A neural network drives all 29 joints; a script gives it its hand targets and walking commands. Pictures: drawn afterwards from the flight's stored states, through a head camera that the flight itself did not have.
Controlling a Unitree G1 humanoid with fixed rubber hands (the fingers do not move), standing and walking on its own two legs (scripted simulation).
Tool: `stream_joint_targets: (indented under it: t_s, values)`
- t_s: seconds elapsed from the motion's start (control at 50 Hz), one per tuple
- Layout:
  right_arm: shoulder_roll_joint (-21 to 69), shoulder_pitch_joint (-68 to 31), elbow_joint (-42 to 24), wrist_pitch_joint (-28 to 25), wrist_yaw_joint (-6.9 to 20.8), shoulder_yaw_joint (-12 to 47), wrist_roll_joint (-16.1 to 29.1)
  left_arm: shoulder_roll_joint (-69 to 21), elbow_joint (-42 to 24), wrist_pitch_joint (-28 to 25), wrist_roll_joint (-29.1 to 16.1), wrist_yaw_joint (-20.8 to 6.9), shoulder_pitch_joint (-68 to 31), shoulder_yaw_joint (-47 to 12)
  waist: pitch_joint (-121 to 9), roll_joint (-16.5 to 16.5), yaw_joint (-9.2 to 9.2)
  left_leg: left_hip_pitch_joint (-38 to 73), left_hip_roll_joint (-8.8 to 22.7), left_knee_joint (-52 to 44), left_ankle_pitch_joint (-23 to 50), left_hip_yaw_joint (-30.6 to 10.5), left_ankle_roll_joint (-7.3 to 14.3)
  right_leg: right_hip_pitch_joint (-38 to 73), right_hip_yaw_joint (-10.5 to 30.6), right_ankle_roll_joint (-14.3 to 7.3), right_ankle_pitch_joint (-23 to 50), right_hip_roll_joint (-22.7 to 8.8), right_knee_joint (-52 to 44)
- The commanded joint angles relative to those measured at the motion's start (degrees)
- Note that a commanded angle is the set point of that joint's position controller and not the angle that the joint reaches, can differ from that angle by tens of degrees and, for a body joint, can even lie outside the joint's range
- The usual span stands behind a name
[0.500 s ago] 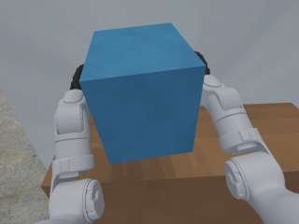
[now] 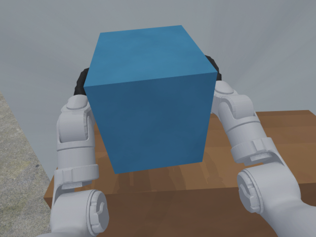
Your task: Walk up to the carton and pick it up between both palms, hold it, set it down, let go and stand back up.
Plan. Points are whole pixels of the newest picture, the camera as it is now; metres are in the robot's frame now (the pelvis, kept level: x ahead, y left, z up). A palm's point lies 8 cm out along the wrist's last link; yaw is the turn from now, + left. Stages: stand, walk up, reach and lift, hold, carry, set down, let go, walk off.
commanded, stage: hold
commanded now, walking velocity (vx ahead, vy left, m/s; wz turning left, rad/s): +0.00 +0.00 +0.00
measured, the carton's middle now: (149, 95) +0.39 +0.01 +0.24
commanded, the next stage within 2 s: none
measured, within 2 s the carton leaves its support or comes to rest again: neither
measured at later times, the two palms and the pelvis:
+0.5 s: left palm (83, 100) +0.35 +0.16 +0.25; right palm (213, 86) +0.36 -0.14 +0.27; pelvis +0.00 +0.00 +0.00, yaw +0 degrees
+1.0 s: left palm (84, 102) +0.35 +0.16 +0.25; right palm (213, 88) +0.36 -0.15 +0.26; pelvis -0.01 +0.00 +0.00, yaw +0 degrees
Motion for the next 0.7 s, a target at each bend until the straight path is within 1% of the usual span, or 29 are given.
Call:
stream_joint_targets:
  t_s: [0.0, 0.02, 0.04, 0.06, 0.08, 0.1, 0.12, 0.14, 0.16, 0.22, 0.24, 0.26, 0.32, 0.34, 0.36, 0.38, 0.4, 0.42, 0.44, 0.46, 0.5, 0.54, 0.56, 0.58, 0.6, 0.62, 0.64, 0.66, 0.68]
  values:
    - [39.88, -46.51, -17.55, -2.01, 7.75, 17.73, 7.95, -33.69, -8.68, -5.55, -8.75, -8.25, -48.7, -23.95, -19.39, 4.09, 1.09, 1.54, -5.43, -2.95, 9.56, 2.16, -0.26, 6.51, 1.94, 2.82, 7.99, 4.0, -0.26]
    - [38.3, -45.67, -17.33, -1.87, 7.85, 16.86, 7.32, -35.41, -8.6, -5.23, -9.15, -8.27, -46.26, -25.37, -18.95, 3.69, -0.48, 2.05, -4.85, -2.82, 12.54, 1.78, -0.74, 6.56, 1.78, 2.62, 10.0, 4.33, -0.25]
    - [38.24, -45.32, -19.08, -1.62, 7.45, 18.01, 8.1, -34.15, -6.69, -4.76, -8.45, -8.69, -43.33, -24.32, -19.04, 2.14, 0.14, 1.95, -5.19, -2.2, 12.22, 1.87, -0.07, 8.06, 1.87, 2.76, 11.86, 4.49, -0.49]
    - [39.23, -46.58, -23.1, -2.18, 7.25, 18.74, 9.12, -35.67, -10.4, -5.27, -9.95, -8.85, -45.9, -26.48, -23.83, 2.51, -0.56, 3.62, -5.16, -1.3, 15.91, 2.03, -0.78, 9.08, 2.08, 2.79, 14.96, 4.56, 0.36]
    - [39.03, -45.09, -22.55, -1.92, 7.3, 19.45, 10.36, -35.55, -14.02, -5.59, -10.37, -8.01, -46.39, -27.65, -24.74, 4.58, -1.31, 5.23, -4.94, -0.69, 18.38, 1.56, -1.64, 8.97, 1.98, 2.78, 17.29, 4.77, 0.73]
    - [39.24, -46.65, -22.01, -1.99, 7.39, 20.12, 10.1, -34.56, -12.23, -5.61, -9.65, -7.68, -47.59, -25.64, -24.88, 3.55, 1.49, 4.64, -5.04, -0.98, 17.37, 1.85, -1.17, 9.1, 1.6, 2.43, 13.68, 5.24, 0.26]
    - [38.94, -45.42, -19.76, -1.46, 7.51, 19.91, 9.07, -34.43, -11.52, -5.7, -9.66, -7.34, -47.82, -26.17, -21.75, 2.95, 0.64, 3.73, -5.11, -1.63, 14.8, 1.76, -0.75, 7.36, 1.46, 2.14, 11.72, 4.91, -0.37]
    - [38.52, -44.94, -18.61, -1.38, 7.78, 18.44, 8.94, -34.53, -10.64, -5.32, -9.47, -7.27, -49.09, -26.49, -18.82, 4.96, -0.3, 3.1, -5.16, -1.91, 13.85, 1.61, -1.27, 5.97, 1.57, 2.33, 11.12, 4.61, -0.17]
    - [39.23, -44.82, -18.77, -1.28, 7.84, 18.07, 8.38, -33.34, -9.46, -5.09, -9.17, -7.75, -47.89, -24.84, -19.06, 2.53, -0.26, 2.46, -5.26, -1.67, 13.11, 1.91, -0.64, 6.69, 2.24, 2.59, 11.68, 4.36, -0.21]
    - [38.57, -45.06, -19.64, -1.63, 7.67, 18.94, 9.18, -35.04, -9.49, -4.92, -8.81, -7.89, -45.18, -25.81, -19.34, 3.37, 0.59, 3.12, -4.9, -2.24, 14.0, 1.88, -0.66, 5.92, 1.45, 2.55, 10.61, 4.86, -0.54]
    - [39.25, -46.84, -17.85, -1.55, 7.99, 19.12, 8.2, -33.78, -5.73, -4.81, -7.85, -7.99, -45.9, -23.45, -16.55, 1.22, 1.48, 2.27, -5.12, -3.07, 10.44, 1.99, 0.25, 5.15, 1.6, 2.66, 8.22, 4.41, -1.34]
    - [38.74, -44.6, -16.13, -1.05, 7.89, 18.65, 7.74, -32.68, -6.4, -4.6, -7.25, -8.28, -45.53, -22.43, -16.46, 1.44, 1.07, 1.95, -5.41, -3.1, 9.74, 2.03, 0.56, 6.43, 1.82, 2.59, 8.59, 4.03, -1.13]
    - [38.42, -46.47, -20.38, -2.16, 7.97, 18.83, 9.51, -35.64, -11.04, -4.86, -8.93, -7.92, -46.75, -26.22, -23.32, 4.59, 0.2, 4.81, -5.0, -1.93, 15.64, 2.13, -1.08, 7.89, 1.63, 2.29, 11.6, 4.83, -0.07]
    - [38.61, -47.43, -16.92, -1.89, 8.08, 17.9, 9.24, -35.43, -9.28, -5.12, -8.86, -7.73, -49.36, -26.2, -20.35, 5.04, -0.12, 4.08, -4.85, -1.88, 12.91, 1.97, -1.13, 5.37, 1.54, 1.95, 8.65, 4.9, -0.78]
    - [38.98, -45.8, -18.64, -2.42, 8.08, 17.43, 8.47, -36.96, -11.18, -5.41, -10.61, -7.54, -48.81, -28.14, -21.42, 5.18, -1.27, 4.83, -4.4, -1.99, 14.1, 1.46, -1.6, 5.83, 1.46, 1.44, 9.63, 5.1, -0.59]
    - [39.43, -48.56, -20.7, -2.83, 7.88, 17.67, 8.71, -36.46, -8.94, -5.6, -11.48, -7.76, -49.56, -28.13, -21.79, 3.13, -1.3, 3.46, -4.87, -1.75, 12.54, 1.95, -0.96, 5.02, 1.19, 2.23, 8.64, 4.9, -0.88]
    - [39.15, -46.97, -21.87, -2.82, 7.76, 17.16, 8.34, -37.06, -11.06, -5.85, -11.96, -7.6, -49.65, -29.11, -23.89, 4.25, -2.1, 4.59, -4.79, -1.69, 13.32, 1.82, -1.24, 6.0, 1.16, 2.19, 10.35, 5.07, -0.64]
    - [38.63, -46.35, -17.65, -2.05, 7.86, 16.77, 7.04, -35.78, -7.21, -5.63, -9.98, -7.69, -48.17, -25.86, -19.0, 2.87, -0.97, 2.31, -5.11, -2.81, 10.21, 1.8, -0.23, 5.19, 1.39, 2.24, 7.34, 4.39, -1.42]
    - [39.22, -46.7, -16.22, -2.0, 8.05, 16.77, 7.11, -34.59, -7.5, -5.7, -9.8, -7.75, -50.8, -25.51, -18.76, 3.75, -0.58, 1.27, -5.4, -2.64, 7.79, 2.27, -0.21, 5.35, 1.8, 2.46, 6.28, 4.16, -1.12]
    - [39.0, -44.2, -15.3, -1.65, 8.26, 16.72, 6.12, -35.25, -7.65, -5.7, -8.84, -7.79, -47.3, -25.05, -16.61, 3.37, -0.52, 1.88, -4.8, -3.25, 10.31, 1.79, -0.09, 4.69, 1.9, 2.46, 7.99, 4.05, -0.99]
    - [38.4, -46.27, -13.43, -2.1, 8.56, 15.49, 5.86, -34.72, -6.26, -5.64, -9.06, -8.13, -50.33, -25.02, -17.47, 4.93, -0.82, 1.08, -4.81, -3.5, 6.36, 1.96, -0.28, 4.3, 2.01, 2.16, 4.87, 3.62, -0.99]
    - [38.36, -48.69, -14.63, -2.81, 8.65, 15.64, 6.86, -36.31, -5.64, -5.79, -9.06, -7.9, -50.13, -24.75, -19.91, 4.89, 0.26, 1.63, -4.62, -3.26, 8.11, 1.78, -0.39, 4.99, 1.86, 2.03, 5.13, 4.03, -0.9]
    - [38.09, -48.79, -16.65, -2.96, 8.76, 16.53, 7.79, -36.44, -6.96, -5.79, -9.33, -7.78, -48.29, -26.05, -21.6, 4.78, 0.02, 2.34, -4.42, -2.48, 10.71, 1.88, -0.77, 5.79, 1.61, 1.87, 7.33, 4.65, -0.66]
    - [40.3, -46.91, -19.09, -3.08, 8.35, 19.79, 8.82, -34.85, -8.79, -6.05, -9.24, -7.41, -46.82, -24.58, -24.54, 1.93, 1.39, 2.83, -4.99, -2.11, 12.52, 1.83, 0.45, 9.18, 1.48, 2.51, 10.44, 4.67, -0.22]
    - [38.22, -47.46, -16.43, -2.57, 8.16, 17.21, 7.47, -33.3, -4.75, -5.9, -9.25, -7.5, -47.81, -24.48, -20.73, 2.6, 0.08, 1.26, -5.38, -2.52, 8.7, 1.91, 0.34, 6.7, 1.67, 2.46, 8.35, 4.24, -0.82]
    - [40.56, -47.83, -19.27, -3.21, 7.86, 18.27, 7.82, -35.37, -9.58, -6.71, -10.71, -7.47, -49.07, -25.6, -25.04, 1.16, -0.42, 2.79, -5.15, -2.17, 13.48, 1.54, 0.31, 8.55, 1.48, 2.94, 12.72, 4.42, 0.36]
    - [38.96, -46.22, -17.45, -2.58, 7.67, 17.73, 8.33, -35.48, -6.28, -5.98, -9.59, -7.76, -45.88, -24.37, -20.94, 1.87, -0.08, 1.83, -5.2, -2.03, 12.43, 1.64, -0.14, 7.53, 1.72, 2.55, 11.6, 4.53, -0.53]
    - [39.72, -45.28, -18.68, -2.54, 7.63, 18.45, 8.29, -35.2, -9.81, -6.18, -10.08, -7.76, -46.93, -25.59, -22.29, 2.89, -0.13, 3.21, -4.81, -1.91, 14.68, 1.55, -0.13, 8.22, 1.56, 2.66, 12.93, 4.8, 0.11]
    - [39.29, -46.63, -19.09, -2.49, 7.59, 19.38, 8.25, -34.39, -6.4, -5.9, -8.74, -7.65, -46.67, -23.98, -20.07, 1.06, 1.08, 3.06, -5.35, -1.77, 13.31, 2.21, 0.45, 7.28, 1.6, 3.13, 12.46, 4.35, -0.78]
